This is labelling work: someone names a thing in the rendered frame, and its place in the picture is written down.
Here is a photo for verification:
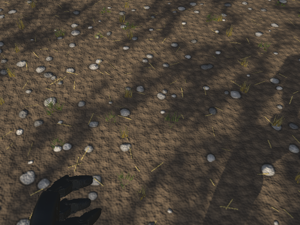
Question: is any left robot hand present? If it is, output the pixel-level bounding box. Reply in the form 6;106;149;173
28;174;102;225

